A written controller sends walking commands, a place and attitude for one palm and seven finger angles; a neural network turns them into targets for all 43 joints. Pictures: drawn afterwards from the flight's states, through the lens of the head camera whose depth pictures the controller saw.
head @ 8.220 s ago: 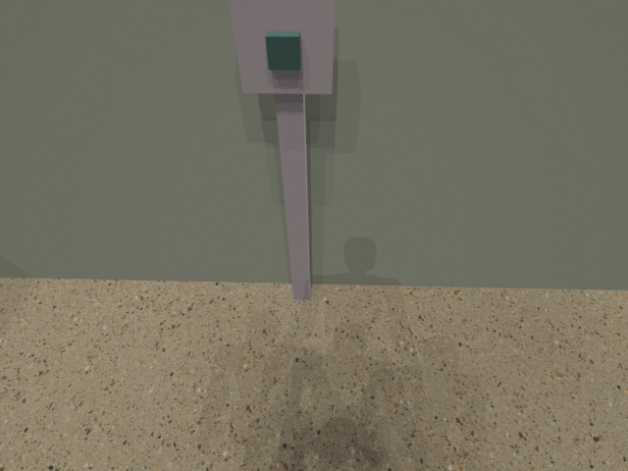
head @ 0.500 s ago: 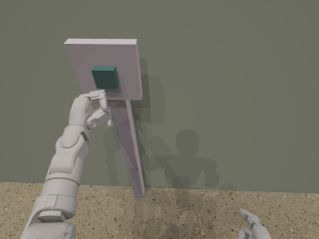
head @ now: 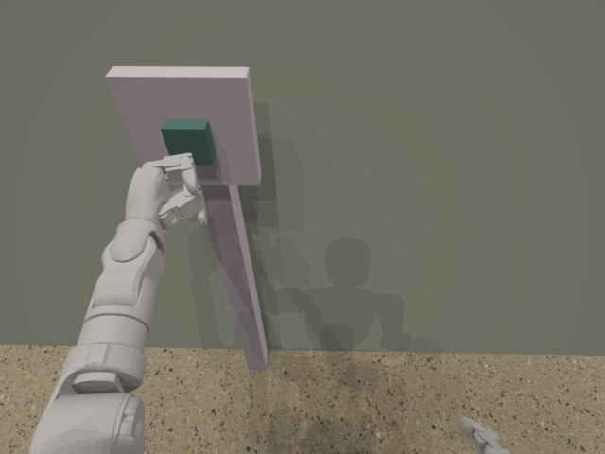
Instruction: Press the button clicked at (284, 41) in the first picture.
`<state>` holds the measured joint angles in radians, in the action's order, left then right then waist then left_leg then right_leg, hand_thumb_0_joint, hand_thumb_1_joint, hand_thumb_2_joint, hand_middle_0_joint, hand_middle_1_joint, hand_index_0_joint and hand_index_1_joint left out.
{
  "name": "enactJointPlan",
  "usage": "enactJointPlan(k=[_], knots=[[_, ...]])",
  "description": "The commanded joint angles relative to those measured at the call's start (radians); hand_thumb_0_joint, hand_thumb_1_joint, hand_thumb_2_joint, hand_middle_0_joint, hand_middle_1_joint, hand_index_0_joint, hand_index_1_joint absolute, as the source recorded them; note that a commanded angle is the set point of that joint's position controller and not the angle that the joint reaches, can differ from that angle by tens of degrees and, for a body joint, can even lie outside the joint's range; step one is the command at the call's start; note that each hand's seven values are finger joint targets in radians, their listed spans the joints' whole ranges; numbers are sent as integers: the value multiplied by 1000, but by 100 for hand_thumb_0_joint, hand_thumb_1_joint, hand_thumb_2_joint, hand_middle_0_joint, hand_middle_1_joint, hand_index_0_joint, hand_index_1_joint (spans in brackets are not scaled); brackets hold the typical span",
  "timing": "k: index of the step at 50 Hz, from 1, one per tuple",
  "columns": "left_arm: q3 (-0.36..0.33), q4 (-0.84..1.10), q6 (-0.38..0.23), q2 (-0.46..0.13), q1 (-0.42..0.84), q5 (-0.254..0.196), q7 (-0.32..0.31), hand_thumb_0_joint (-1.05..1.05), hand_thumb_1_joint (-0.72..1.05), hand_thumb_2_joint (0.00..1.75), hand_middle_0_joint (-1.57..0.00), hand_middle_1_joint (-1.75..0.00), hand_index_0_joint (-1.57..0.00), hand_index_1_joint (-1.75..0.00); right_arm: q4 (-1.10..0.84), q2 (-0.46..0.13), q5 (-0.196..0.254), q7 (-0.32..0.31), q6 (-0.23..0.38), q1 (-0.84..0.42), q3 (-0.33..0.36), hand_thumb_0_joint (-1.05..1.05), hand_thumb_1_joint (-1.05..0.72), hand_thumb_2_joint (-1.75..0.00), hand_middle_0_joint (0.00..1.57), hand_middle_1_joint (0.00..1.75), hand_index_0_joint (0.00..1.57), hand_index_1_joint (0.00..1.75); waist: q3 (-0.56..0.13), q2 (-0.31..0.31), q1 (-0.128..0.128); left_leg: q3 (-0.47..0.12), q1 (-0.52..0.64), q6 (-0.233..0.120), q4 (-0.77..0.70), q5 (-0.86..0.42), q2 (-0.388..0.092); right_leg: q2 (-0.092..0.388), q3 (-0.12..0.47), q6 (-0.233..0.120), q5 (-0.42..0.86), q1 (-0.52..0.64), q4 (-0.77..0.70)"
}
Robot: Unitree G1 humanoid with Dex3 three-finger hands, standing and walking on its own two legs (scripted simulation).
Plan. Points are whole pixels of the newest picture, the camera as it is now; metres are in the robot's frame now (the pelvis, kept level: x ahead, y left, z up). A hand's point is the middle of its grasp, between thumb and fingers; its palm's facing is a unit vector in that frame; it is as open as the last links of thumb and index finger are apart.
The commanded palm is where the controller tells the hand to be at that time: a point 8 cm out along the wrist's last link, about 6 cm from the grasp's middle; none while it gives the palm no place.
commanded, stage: press the button with the knuckle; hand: left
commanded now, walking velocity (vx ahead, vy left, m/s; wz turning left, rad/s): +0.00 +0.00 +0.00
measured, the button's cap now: (190, 141) +0.49 +0.18 +0.18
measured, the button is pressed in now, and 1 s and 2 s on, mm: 0 11 0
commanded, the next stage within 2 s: hold the button down briefly in 0.70 s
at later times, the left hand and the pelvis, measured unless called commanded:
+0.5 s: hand (204, 182) +0.43 +0.16 +0.14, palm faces +0.03 -1.00 -0.01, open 3.0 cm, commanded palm +0.42 +0.21 +0.14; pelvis +0.00 +0.00 +0.00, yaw +0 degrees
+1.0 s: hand (204, 180) +0.44 +0.16 +0.14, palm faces +0.03 -1.00 -0.03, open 2.8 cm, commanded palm +0.45 +0.20 +0.14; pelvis -0.03 +0.00 -0.01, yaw +1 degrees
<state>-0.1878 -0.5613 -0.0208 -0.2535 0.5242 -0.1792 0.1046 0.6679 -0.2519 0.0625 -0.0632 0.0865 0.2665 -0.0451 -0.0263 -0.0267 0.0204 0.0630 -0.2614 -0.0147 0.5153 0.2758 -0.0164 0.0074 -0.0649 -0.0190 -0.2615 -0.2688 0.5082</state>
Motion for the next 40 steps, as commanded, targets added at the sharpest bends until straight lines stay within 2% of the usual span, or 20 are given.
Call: enactJointPlan(k=[1,2,4,6,8,9,12,15,16,19,20,23,24,26,28,29,32,34,35,40], knots=[[-60,206,-80,-182,417,-13,7,0,90,90,-130,-150,-130,-150,-144,-120,1,-8,42,-52,52,0,-90,-90,20,30,20,30,-302,21,-4,-48,117,-17,-46,-267,11,-8,41,-10,316,101,-48],[-43,183,-75,-159,431,-16,8,0,90,90,-130,-150,-130,-150,-142,-120,2,-7,41,-48,51,0,-90,-90,20,30,20,30,-277,31,5,-47,107,-17,-47,-251,10,-9,37,-7,303,82,-51],[-90,133,-72,-224,447,-14,3,0,90,90,-130,-150,-130,-150,-132,-132,1,-9,33,-34,51,0,-90,-90,20,30,20,30,-237,90,7,-51,70,-21,-51,-216,8,-11,39,-4,269,76,-61],[-95,130,-80,-233,491,-8,1,0,90,90,-130,-150,-130,-150,-136,-130,2,-11,29,-34,53,0,-90,-90,20,30,20,30,-249,47,9,-46,74,-22,-51,-204,11,-8,47,-5,258,70,-61],[-61,152,-98,-200,542,-1,2,0,90,90,-130,-150,-130,-150,-136,-123,-1,-9,32,-28,53,0,-90,-90,20,30,20,30,-286,-11,16,-48,106,-19,-43,-235,11,-9,45,-10,280,64,-49],[-72,152,-109,-216,549,0,1,0,90,90,-130,-150,-130,-150,-133,-128,-3,-8,33,-16,56,0,-90,-90,20,30,20,30,-306,31,18,-56,113,-21,-38,-251,7,-13,43,-10,288,74,-46],[-53,133,-124,-182,552,-6,8,0,90,90,-130,-150,-130,-150,-127,-124,-2,-5,37,-8,59,0,-90,-90,20,30,20,30,-325,-3,20,-51,135,-17,-32,-275,7,-15,42,-10,311,64,-40],[-76,35,-116,-213,539,-2,8,0,90,90,-130,-150,-130,-150,-115,-136,-1,-5,30,8,59,0,-90,-90,20,30,20,30,-267,59,25,-51,80,-20,-38,-225,6,-16,40,-7,272,44,-49],[-54,27,-116,-199,585,5,8,0,90,90,-130,-150,-130,-150,-114,-135,-1,-5,26,8,56,0,-90,-90,20,30,20,30,-254,19,35,-50,77,-19,-38,-211,8,-13,42,-7,259,25,-49],[-71,14,-133,-220,638,16,-7,0,90,90,-130,-150,-130,-150,-109,-136,-7,-2,26,24,61,0,-90,-90,20,30,20,30,-289,23,35,-58,90,-20,-29,-227,7,-15,40,-9,256,23,-41],[-47,8,-138,-193,648,18,-5,0,90,90,-130,-150,-130,-150,-110,-133,-5,0,27,25,60,0,-90,-90,20,30,20,30,-301,7,39,-58,98,-18,-28,-235,6,-14,41,-10,262,18,-36],[-48,-74,-152,-198,721,18,-10,0,90,90,-130,-150,-130,-150,-90,-138,-7,0,29,45,59,0,-90,-90,20,30,20,30,-267,36,57,-64,73,-18,-26,-185,6,-16,39,-7,216,-20,-41],[-72,-107,-159,-224,735,18,-14,0,90,90,-130,-150,-130,-150,-85,-144,-10,-2,28,55,60,0,-90,-90,20,30,20,30,-261,91,62,-67,53,-22,-24,-167,5,-17,40,-4,201,-17,-42],[-65,-121,-180,-230,797,28,-13,0,90,90,-130,-150,-130,-150,-79,-142,-10,-2,30,58,60,0,-90,-90,20,30,20,30,-281,28,66,-64,56,-20,-21,-150,9,-13,47,-5,186,-29,-37],[-24,-163,-198,-191,848,38,-10,0,90,90,-130,-150,-130,-150,-67,-140,-10,0,36,71,59,0,-90,-90,20,30,20,30,-272,6,85,-74,64,-17,-13,-136,7,-14,41,-7,161,-71,-31],[-26,-191,-207,-195,866,39,-13,0,90,90,-130,-150,-130,-150,-58,-142,-12,0,36,82,60,0,-90,-90,20,30,20,30,-265,34,95,-77,58,-19,-8,-129,6,-15,41,-5,152,-81,-32],[-29,-251,-222,-207,923,32,-9,0,90,90,-130,-150,-130,-150,-45,-149,-11,1,45,100,58,0,-90,-90,20,30,20,30,-263,29,108,-83,30,-17,-11,-75,7,-16,45,-3,105,-105,-31],[-54,-280,-234,-249,949,32,-11,0,90,90,-130,-150,-130,-150,-34,-158,-13,-1,46,114,59,0,-90,-90,20,30,20,30,-273,56,115,-86,9,-20,-6,-53,7,-16,49,1,85,-104,-32],[-35,-283,-239,-224,961,31,-8,0,90,90,-130,-150,-130,-150,-37,-155,-12,1,49,115,57,0,-90,-90,20,30,20,30,-284,38,117,-86,12,-19,-7,-49,8,-15,50,0,82,-108,-28],[-39,-339,-254,-243,1007,24,-9,0,90,90,-130,-150,-130,-150,-26,-164,-10,0,62,132,56,0,-90,-90,20,30,20,30,-259,37,138,-89,-25,-19,-3,29,6,-17,56,4,16,-148,-33]])
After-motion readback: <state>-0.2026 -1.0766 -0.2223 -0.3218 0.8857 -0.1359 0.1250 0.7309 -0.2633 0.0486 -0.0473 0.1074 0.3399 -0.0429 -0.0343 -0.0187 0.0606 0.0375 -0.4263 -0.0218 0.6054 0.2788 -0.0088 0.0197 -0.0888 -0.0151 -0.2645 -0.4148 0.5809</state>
